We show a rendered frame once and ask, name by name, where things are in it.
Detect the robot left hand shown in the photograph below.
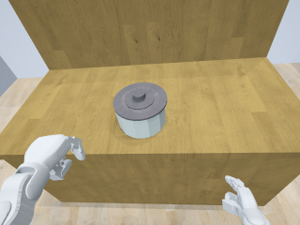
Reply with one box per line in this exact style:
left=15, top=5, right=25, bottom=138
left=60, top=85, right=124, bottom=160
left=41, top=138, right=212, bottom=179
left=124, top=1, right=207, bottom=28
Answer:
left=23, top=134, right=85, bottom=181

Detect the pot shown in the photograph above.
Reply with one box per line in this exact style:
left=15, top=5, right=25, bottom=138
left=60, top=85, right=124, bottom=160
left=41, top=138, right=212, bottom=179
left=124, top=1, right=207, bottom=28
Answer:
left=115, top=108, right=166, bottom=139

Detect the knob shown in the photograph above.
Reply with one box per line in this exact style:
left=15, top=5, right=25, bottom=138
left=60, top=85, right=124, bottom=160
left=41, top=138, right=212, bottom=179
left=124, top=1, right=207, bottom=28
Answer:
left=132, top=88, right=146, bottom=101

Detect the lid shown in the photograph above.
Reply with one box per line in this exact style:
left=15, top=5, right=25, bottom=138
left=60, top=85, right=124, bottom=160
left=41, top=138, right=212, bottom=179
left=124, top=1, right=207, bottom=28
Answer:
left=112, top=82, right=168, bottom=121

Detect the left robot forearm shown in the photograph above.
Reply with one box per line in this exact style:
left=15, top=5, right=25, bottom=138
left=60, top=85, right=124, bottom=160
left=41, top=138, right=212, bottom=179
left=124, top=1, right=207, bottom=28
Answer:
left=0, top=162, right=51, bottom=225

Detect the table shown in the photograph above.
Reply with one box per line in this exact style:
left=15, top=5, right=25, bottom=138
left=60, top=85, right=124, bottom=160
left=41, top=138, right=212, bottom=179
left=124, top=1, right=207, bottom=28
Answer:
left=0, top=0, right=300, bottom=206

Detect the robot right hand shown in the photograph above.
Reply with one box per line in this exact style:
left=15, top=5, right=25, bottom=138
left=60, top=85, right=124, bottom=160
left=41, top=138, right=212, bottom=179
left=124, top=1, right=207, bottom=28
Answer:
left=222, top=175, right=259, bottom=218

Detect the right robot forearm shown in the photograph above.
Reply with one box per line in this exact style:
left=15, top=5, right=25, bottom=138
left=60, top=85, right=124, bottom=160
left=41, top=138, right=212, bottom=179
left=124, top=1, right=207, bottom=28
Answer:
left=241, top=207, right=272, bottom=225

